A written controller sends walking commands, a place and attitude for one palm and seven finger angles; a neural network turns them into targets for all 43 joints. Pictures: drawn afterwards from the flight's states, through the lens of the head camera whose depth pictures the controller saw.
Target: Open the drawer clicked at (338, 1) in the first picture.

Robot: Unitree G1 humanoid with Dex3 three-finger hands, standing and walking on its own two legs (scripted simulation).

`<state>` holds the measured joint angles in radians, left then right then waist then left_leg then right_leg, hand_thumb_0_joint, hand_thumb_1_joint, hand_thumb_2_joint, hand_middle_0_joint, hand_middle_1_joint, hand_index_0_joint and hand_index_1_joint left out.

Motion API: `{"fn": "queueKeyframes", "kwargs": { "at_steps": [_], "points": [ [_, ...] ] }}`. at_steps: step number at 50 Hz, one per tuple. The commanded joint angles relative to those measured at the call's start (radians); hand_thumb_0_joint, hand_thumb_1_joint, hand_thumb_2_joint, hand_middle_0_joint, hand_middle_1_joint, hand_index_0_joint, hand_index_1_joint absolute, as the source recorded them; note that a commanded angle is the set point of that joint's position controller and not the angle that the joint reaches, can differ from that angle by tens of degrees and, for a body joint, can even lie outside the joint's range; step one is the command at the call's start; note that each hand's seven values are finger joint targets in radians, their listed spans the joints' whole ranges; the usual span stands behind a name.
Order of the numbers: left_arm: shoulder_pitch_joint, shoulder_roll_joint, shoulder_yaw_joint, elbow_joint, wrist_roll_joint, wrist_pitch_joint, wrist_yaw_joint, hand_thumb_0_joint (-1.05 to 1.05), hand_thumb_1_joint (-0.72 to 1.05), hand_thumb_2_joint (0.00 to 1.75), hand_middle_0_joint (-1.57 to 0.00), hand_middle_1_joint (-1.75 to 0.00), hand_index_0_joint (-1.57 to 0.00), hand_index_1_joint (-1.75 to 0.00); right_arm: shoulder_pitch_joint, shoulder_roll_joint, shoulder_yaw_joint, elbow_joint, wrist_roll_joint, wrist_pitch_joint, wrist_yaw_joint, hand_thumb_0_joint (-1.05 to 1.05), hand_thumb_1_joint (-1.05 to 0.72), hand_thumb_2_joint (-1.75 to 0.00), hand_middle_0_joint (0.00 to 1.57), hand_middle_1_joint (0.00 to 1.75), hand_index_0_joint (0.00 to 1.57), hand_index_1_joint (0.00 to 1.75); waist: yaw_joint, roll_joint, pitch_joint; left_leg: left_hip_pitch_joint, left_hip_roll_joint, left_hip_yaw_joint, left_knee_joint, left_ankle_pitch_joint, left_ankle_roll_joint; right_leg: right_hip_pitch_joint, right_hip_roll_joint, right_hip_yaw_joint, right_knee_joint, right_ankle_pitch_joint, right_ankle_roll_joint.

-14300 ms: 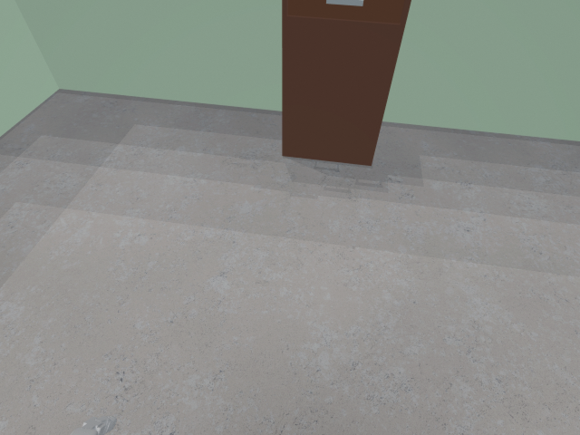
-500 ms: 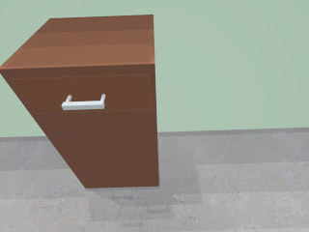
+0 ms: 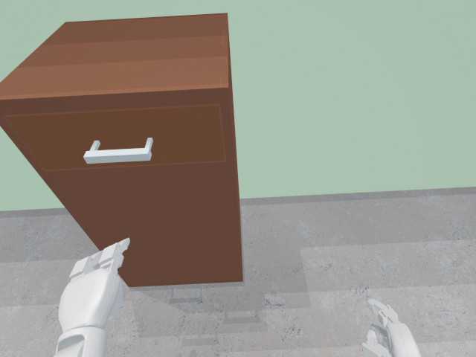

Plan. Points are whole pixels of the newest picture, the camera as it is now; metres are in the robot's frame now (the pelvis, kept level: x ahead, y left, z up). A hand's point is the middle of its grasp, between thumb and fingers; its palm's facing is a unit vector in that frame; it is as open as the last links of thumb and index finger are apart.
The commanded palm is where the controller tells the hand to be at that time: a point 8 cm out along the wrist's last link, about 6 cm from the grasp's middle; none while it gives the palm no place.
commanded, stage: raise the hand with hooked fingers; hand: left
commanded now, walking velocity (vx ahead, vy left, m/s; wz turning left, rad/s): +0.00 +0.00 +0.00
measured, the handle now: (120, 149) +0.52 +0.30 +0.06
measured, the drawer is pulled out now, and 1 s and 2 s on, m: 0.00 0.00 0.00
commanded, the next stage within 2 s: move the hooked fingers above the handle in 1.64 s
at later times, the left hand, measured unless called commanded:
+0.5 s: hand (105, 281) +0.23 +0.23 +0.04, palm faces +0.04 -0.09 -0.99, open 10.6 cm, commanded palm +0.19 +0.23 +0.09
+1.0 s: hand (76, 220) +0.28 +0.26 +0.13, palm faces +0.14 -0.06 -0.99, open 13.3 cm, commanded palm +0.25 +0.26 +0.19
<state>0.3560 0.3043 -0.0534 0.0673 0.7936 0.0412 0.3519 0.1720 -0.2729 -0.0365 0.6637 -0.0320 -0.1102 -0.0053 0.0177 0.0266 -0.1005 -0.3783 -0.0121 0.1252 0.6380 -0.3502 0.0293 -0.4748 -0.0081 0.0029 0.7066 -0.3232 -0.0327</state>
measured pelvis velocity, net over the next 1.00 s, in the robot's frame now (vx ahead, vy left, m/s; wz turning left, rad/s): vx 0.00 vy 0.01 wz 0.05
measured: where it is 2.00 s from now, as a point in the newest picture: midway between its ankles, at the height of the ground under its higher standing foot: outside the picture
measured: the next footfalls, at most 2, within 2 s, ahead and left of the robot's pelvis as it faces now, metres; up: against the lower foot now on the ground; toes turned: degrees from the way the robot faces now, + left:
none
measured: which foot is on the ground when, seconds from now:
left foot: down 0.00-1.00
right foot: down 0.00-1.00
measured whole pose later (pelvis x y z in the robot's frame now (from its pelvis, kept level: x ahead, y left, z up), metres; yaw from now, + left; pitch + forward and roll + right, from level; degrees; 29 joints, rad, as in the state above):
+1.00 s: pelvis +0.00 +0.01 +0.02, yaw +3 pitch -1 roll +0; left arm -0.03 0.47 -0.07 -0.06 0.93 0.11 0.08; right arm 0.07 -0.24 0.01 0.61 0.01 0.11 -0.01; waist 0.09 0.08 0.00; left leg -0.17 -0.03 0.06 0.45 -0.26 0.04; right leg -0.23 -0.02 -0.05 0.48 -0.24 -0.02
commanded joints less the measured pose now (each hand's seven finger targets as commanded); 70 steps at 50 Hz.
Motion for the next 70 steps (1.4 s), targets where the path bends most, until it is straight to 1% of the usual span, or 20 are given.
{"fn": "queueKeyframes", "kwargs": {
  "at_steps": [1, 4, 8, 10, 13, 16, 20, 23, 25, 27, 31, 34, 36, 43, 46, 50, 56, 62, 66, 70],
  "points": [
    [0.290, 0.073, 0.029, -0.109, 0.244, -0.068, 0.050, 0.00, 0.57, 0.76, -0.22, -0.51, -0.22, -0.51, -0.195, -0.090, -0.030, -0.270, -0.002, 0.082, 0.065, 0.00, -0.90, -0.90, 0.20, 0.30, 0.20, 0.30, 0.136, -0.169, -0.012, -0.151, -0.021, -0.094, -0.033, 0.170, -0.027, 0.042, 0.029, 0.090, -0.074, 0.049, -0.058],
    [0.159, 0.157, 0.101, -0.222, 0.324, -0.087, 0.100, 0.00, 0.50, 0.73, -0.23, -0.55, -0.23, -0.55, -0.201, -0.070, -0.024, -0.297, -0.012, 0.118, 0.073, 0.00, -0.90, -0.90, 0.20, 0.30, 0.20, 0.30, 0.125, -0.081, -0.108, -0.112, -0.037, -0.091, 0.017, 0.182, -0.013, 0.041, 0.030, 0.125, -0.048, 0.106, -0.052],
    [-0.105, 0.219, 0.146, -0.348, 0.306, -0.079, 0.163, 0.00, 0.41, 0.69, -0.24, -0.62, -0.24, -0.62, -0.188, -0.055, -0.032, -0.298, -0.033, 0.144, 0.040, 0.00, -0.90, -0.90, 0.20, 0.30, 0.20, 0.30, 0.058, -0.018, -0.190, -0.045, -0.051, -0.105, 0.083, 0.127, 0.007, 0.001, 0.016, 0.185, -0.077, 0.075, -0.035],
    [-0.284, 0.266, 0.153, -0.401, 0.294, -0.094, 0.173, 0.00, 0.36, 0.67, -0.24, -0.64, -0.24, -0.64, -0.193, -0.049, -0.025, -0.279, -0.043, 0.142, 0.020, 0.00, -0.90, -0.90, 0.20, 0.30, 0.20, 0.30, 0.017, -0.001, -0.189, -0.013, -0.055, -0.118, 0.116, 0.102, 0.011, -0.036, 0.007, 0.210, -0.100, 0.021, -0.028],
    [-0.304, 0.243, 0.107, -0.337, 0.261, -0.095, 0.143, 0.00, 0.29, 0.64, -0.24, -0.69, -0.24, -0.69, -0.206, -0.042, -0.016, -0.261, -0.038, 0.133, 0.002, 0.00, -0.90, -0.90, 0.20, 0.30, 0.20, 0.30, 0.000, 0.030, -0.169, 0.009, -0.052, -0.110, 0.108, 0.095, 0.016, -0.009, 0.002, 0.180, -0.133, 0.033, -0.020],
    [-0.305, 0.237, 0.087, -0.259, 0.224, -0.055, 0.081, 0.00, 0.22, 0.61, -0.25, -0.74, -0.25, -0.74, -0.223, -0.037, 0.000, -0.242, -0.027, 0.135, -0.014, 0.00, -0.90, -0.90, 0.20, 0.30, 0.20, 0.30, 0.007, -0.004, -0.130, -0.026, -0.049, -0.109, 0.060, 0.099, 0.017, 0.087, -0.003, 0.166, -0.170, 0.071, -0.005],
    [-0.180, 0.271, 0.130, -0.216, 0.185, -0.001, -0.026, 0.00, 0.13, 0.57, -0.25, -0.80, -0.25, -0.80, -0.232, -0.043, 0.015, -0.237, -0.011, 0.145, -0.021, 0.00, -0.90, -0.90, 0.20, 0.30, 0.20, 0.30, 0.068, -0.051, -0.152, -0.043, -0.038, -0.109, -0.032, 0.172, 0.007, 0.260, -0.012, 0.167, -0.184, 0.206, -0.001],
    [-0.120, 0.287, 0.155, -0.251, 0.164, -0.010, -0.081, 0.00, 0.06, 0.54, -0.26, -0.84, -0.26, -0.84, -0.223, -0.044, 0.022, -0.231, -0.009, 0.146, -0.018, 0.00, -0.90, -0.90, 0.20, 0.30, 0.20, 0.30, 0.091, -0.091, -0.127, -0.039, -0.033, -0.109, -0.079, 0.223, 0.005, 0.335, -0.021, 0.147, -0.176, 0.345, 0.008],
    [-0.112, 0.311, 0.194, -0.278, 0.161, -0.024, -0.095, 0.00, 0.01, 0.52, -0.26, -0.87, -0.26, -0.87, -0.226, -0.051, 0.020, -0.231, -0.005, 0.147, -0.016, 0.00, -0.90, -0.90, 0.20, 0.30, 0.20, 0.30, 0.103, -0.082, -0.119, -0.029, -0.030, -0.108, -0.106, 0.234, 0.005, 0.353, -0.016, 0.134, -0.182, 0.342, 0.003],
    [-0.164, 0.304, 0.190, -0.317, 0.162, -0.042, -0.090, 0.00, -0.03, 0.50, -0.27, -0.90, -0.27, -0.90, -0.218, -0.049, 0.013, -0.228, -0.003, 0.143, -0.014, 0.00, -0.90, -0.90, 0.20, 0.30, 0.20, 0.30, 0.096, -0.059, -0.101, -0.003, -0.030, -0.105, -0.120, 0.240, 0.006, 0.333, -0.016, 0.118, -0.197, 0.312, 0.001],
    [-0.266, 0.315, 0.201, -0.371, 0.167, -0.066, -0.057, 0.00, -0.13, 0.46, -0.27, -0.96, -0.27, -0.96, -0.205, -0.055, -0.005, -0.222, 0.003, 0.130, -0.013, 0.00, -0.90, -0.90, 0.20, 0.30, 0.20, 0.30, 0.090, -0.020, -0.147, 0.063, -0.032, -0.106, -0.134, 0.261, 0.009, 0.319, -0.011, 0.085, -0.207, 0.272, -0.004],
    [-0.351, 0.303, 0.172, -0.346, 0.163, -0.054, -0.055, 0.00, -0.20, 0.43, -0.28, -1.00, -0.28, -1.00, -0.192, -0.061, -0.017, -0.204, 0.014, 0.128, -0.016, 0.00, -0.90, -0.90, 0.20, 0.30, 0.20, 0.30, 0.073, -0.026, -0.141, 0.105, -0.027, -0.100, -0.144, 0.269, 0.010, 0.290, -0.008, 0.057, -0.219, 0.258, -0.003],
    [-0.410, 0.317, 0.162, -0.351, 0.162, -0.036, -0.068, 0.00, -0.24, 0.41, -0.28, -1.03, -0.28, -1.03, -0.199, -0.064, -0.016, -0.204, 0.021, 0.128, -0.019, 0.00, -0.90, -0.90, 0.20, 0.30, 0.20, 0.30, 0.078, -0.023, -0.156, 0.126, -0.026, -0.104, -0.160, 0.273, 0.010, 0.304, -0.009, 0.045, -0.224, 0.241, -0.003],
    [-0.538, 0.347, 0.129, -0.350, 0.149, 0.033, -0.170, 0.00, -0.41, 0.34, -0.29, -1.14, -0.29, -1.14, -0.224, -0.068, 0.003, -0.197, 0.037, 0.154, -0.018, 0.00, -0.90, -0.90, 0.20, 0.30, 0.20, 0.30, 0.081, 0.034, -0.124, 0.198, -0.013, -0.115, -0.225, 0.373, -0.003, 0.352, 0.003, 0.000, -0.250, 0.302, -0.011],
    [-0.597, 0.365, 0.130, -0.320, 0.143, 0.062, -0.222, 0.00, -0.48, 0.31, -0.30, -1.18, -0.30, -1.18, -0.232, -0.069, 0.016, -0.197, 0.041, 0.171, -0.014, 0.00, -0.90, -0.90, 0.20, 0.30, 0.20, 0.30, 0.081, 0.003, -0.105, 0.206, -0.007, -0.120, -0.253, 0.386, -0.008, 0.378, 0.008, -0.010, -0.268, 0.302, -0.011],
    [-0.667, 0.395, 0.143, -0.305, 0.129, 0.078, -0.288, 0.00, -0.50, 0.30, -0.30, -1.20, -0.30, -1.20, -0.236, -0.071, 0.024, -0.199, 0.047, 0.188, -0.009, 0.00, -0.90, -0.90, 0.20, 0.30, 0.20, 0.30, 0.079, 0.020, -0.104, 0.231, -0.003, -0.124, -0.272, 0.414, -0.011, 0.401, 0.015, -0.013, -0.289, 0.315, -0.011],
    [-0.809, 0.419, 0.127, -0.299, 0.112, 0.068, -0.365, 0.00, -0.50, 0.30, -0.30, -1.20, -0.30, -1.20, -0.225, -0.072, 0.033, -0.193, 0.048, 0.195, -0.002, 0.00, -0.90, -0.90, 0.20, 0.30, 0.20, 0.30, 0.070, 0.029, -0.117, 0.261, 0.003, -0.136, -0.287, 0.445, -0.018, 0.409, 0.014, -0.026, -0.307, 0.309, -0.013],
    [-0.948, 0.487, 0.162, -0.291, 0.086, 0.038, -0.413, 0.00, -0.50, 0.30, -0.30, -1.20, -0.30, -1.20, -0.216, -0.084, 0.033, -0.190, 0.053, 0.185, 0.002, 0.00, -0.90, -0.90, 0.20, 0.30, 0.20, 0.30, 0.071, 0.046, -0.141, 0.270, 0.004, -0.148, -0.306, 0.418, -0.023, 0.422, 0.011, -0.029, -0.324, 0.273, -0.015],
    [-0.814, 0.427, 0.137, -0.211, 0.061, 0.037, -0.450, 0.00, -0.50, 0.30, -0.30, -1.20, -0.30, -1.20, -0.199, -0.090, 0.028, -0.193, 0.057, 0.189, 0.015, 0.00, -0.90, -0.90, 0.20, 0.30, 0.20, 0.30, 0.080, -0.002, -0.098, 0.244, 0.008, -0.142, -0.312, 0.425, -0.024, 0.414, 0.011, -0.038, -0.327, 0.274, -0.015],
    [-0.837, 0.457, 0.165, -0.303, 0.063, 0.002, -0.447, 0.00, -0.50, 0.30, -0.30, -1.20, -0.30, -1.20, -0.206, -0.096, 0.024, -0.216, 0.057, 0.182, 0.021, 0.00, -0.90, -0.90, 0.20, 0.30, 0.20, 0.30, 0.086, 0.016, -0.127, 0.238, 0.010, -0.148, -0.317, 0.387, -0.019, 0.415, 0.016, -0.032, -0.326, 0.241, -0.014]
  ]
}}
